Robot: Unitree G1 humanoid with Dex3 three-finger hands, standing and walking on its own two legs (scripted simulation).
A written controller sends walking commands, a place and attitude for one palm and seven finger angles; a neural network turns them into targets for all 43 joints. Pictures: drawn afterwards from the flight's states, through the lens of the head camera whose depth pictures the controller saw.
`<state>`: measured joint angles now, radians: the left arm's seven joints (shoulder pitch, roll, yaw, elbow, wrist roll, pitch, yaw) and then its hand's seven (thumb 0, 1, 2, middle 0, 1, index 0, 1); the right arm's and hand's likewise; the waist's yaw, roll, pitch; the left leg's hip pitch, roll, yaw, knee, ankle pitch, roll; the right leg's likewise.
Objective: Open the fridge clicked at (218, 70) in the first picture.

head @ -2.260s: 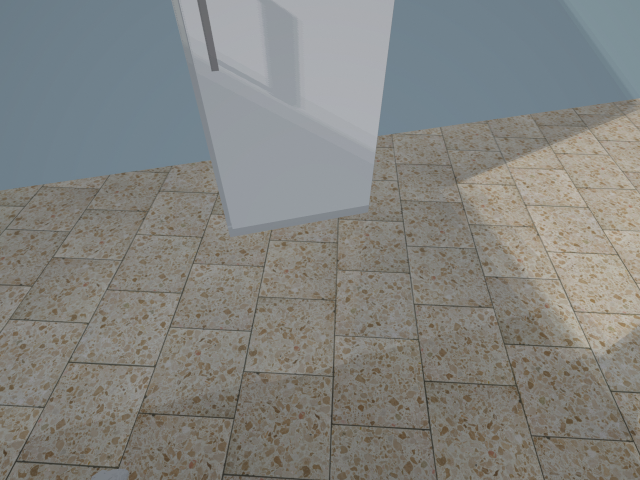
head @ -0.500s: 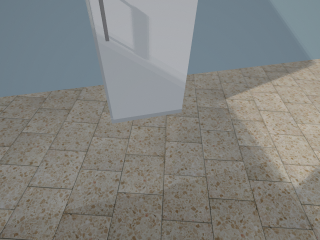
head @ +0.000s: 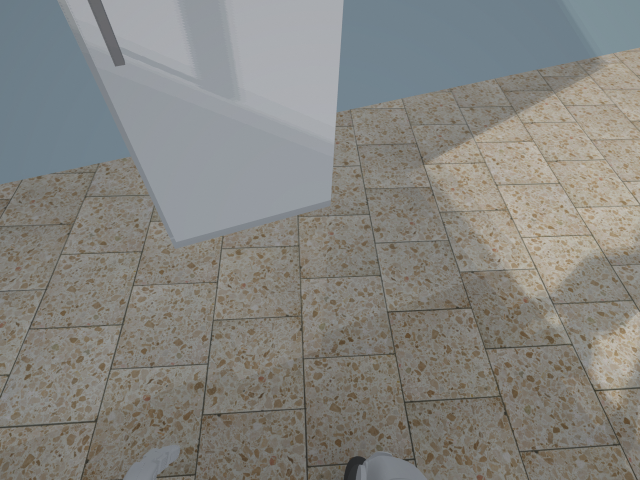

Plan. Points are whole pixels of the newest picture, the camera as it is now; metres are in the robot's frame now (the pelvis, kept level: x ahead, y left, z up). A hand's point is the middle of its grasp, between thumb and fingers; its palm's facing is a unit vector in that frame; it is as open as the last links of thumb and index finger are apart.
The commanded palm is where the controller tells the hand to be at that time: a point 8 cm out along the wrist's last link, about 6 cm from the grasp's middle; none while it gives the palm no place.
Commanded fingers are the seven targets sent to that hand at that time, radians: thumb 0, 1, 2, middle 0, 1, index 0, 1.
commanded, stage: walk to a spot facing it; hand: left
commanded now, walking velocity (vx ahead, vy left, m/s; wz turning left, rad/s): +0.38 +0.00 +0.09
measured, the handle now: out of the picture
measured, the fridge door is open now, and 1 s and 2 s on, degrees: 0 0 0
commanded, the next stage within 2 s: turn to face it in 0.26 s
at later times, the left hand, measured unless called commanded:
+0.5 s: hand (169, 471) +0.16 +0.22 -0.17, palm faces +0.16 -0.97 -0.15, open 7.3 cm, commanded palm none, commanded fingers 0.00 0.90 0.90 -0.20 -0.30 -0.20 -0.30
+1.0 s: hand (204, 350) +0.31 +0.19 -0.12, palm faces +0.31 -0.92 -0.25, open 7.3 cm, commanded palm none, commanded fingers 0.00 0.90 0.90 -0.20 -0.30 -0.20 -0.30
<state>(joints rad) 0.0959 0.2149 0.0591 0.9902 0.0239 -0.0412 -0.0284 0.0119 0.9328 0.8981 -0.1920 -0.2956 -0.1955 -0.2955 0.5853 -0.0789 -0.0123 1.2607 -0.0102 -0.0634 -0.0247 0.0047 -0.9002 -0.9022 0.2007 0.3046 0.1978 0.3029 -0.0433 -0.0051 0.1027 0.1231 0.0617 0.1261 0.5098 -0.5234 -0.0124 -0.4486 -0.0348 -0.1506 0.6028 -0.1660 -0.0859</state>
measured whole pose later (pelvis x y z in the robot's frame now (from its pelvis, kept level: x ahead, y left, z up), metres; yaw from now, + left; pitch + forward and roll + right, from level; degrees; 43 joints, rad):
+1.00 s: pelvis +0.28 -0.01 +0.03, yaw +16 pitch -2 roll +2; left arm 0.19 0.14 0.04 0.96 0.02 -0.01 0.03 0.00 0.92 0.90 -0.20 -0.30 -0.20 -0.30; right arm 0.23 -0.20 -0.08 1.04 -0.01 0.05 0.00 0.01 -0.91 -0.90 0.20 0.30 0.19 0.30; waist -0.01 0.04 0.05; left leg -0.43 0.03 0.01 1.09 -0.41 -0.04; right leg -0.25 -0.07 -0.17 0.52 -0.24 -0.05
